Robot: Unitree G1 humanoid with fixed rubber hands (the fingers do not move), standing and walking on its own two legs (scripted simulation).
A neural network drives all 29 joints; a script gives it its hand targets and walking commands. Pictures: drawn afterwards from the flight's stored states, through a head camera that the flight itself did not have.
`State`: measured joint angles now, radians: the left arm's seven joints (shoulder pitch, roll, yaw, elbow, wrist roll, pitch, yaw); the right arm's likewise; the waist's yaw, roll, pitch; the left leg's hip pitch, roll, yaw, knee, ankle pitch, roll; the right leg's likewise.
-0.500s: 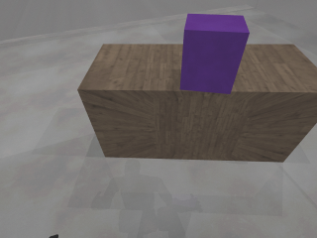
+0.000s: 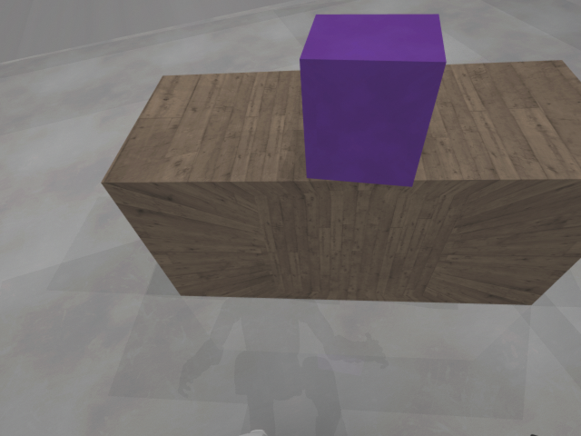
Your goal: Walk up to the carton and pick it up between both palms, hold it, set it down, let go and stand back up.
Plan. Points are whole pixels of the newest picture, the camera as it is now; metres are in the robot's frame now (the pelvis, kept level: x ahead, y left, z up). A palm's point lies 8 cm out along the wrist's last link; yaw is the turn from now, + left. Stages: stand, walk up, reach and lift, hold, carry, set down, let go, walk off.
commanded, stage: walk up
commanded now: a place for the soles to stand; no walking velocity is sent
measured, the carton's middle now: (366, 104) +0.77 -0.14 +0.02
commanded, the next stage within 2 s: none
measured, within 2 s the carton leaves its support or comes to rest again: neither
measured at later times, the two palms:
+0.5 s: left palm (149, 374) +0.24 +0.27 -0.10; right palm (573, 365) +0.23 -0.38 -0.09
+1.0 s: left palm (186, 302) +0.38 +0.23 -0.12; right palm (553, 286) +0.36 -0.40 -0.08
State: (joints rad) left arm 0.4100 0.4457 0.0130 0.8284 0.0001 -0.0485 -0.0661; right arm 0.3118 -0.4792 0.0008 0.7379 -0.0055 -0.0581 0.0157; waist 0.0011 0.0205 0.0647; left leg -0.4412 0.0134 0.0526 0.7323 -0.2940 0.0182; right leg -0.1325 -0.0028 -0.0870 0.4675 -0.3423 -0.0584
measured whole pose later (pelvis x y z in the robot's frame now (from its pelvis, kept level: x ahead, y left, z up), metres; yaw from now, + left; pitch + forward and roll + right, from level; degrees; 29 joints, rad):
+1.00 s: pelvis +0.30 -0.07 -0.01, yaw -4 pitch +0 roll +0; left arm 0.35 0.44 0.01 0.75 0.00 -0.01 -0.07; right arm 0.33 -0.46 0.00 0.74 -0.01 -0.10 -0.01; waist 0.00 -0.05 0.04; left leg -0.35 0.06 0.11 0.58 -0.20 0.02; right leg -0.32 0.01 -0.01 0.79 -0.39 -0.04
